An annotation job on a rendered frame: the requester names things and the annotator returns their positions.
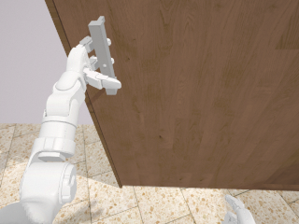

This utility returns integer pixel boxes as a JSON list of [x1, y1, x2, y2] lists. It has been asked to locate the robot left upper arm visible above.
[[0, 162, 78, 224]]

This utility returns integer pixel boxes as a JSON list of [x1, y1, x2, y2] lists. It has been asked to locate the wardrobe door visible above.
[[264, 148, 299, 185], [53, 0, 299, 190]]

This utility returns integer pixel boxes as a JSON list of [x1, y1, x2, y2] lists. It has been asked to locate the robot right hand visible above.
[[221, 194, 256, 224]]

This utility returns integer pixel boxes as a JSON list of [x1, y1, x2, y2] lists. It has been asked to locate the handle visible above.
[[88, 16, 118, 95]]

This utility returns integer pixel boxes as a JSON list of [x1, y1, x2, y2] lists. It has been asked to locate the left robot forearm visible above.
[[19, 71, 87, 199]]

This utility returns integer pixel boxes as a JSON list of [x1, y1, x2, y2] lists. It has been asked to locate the robot left hand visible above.
[[65, 35, 121, 90]]

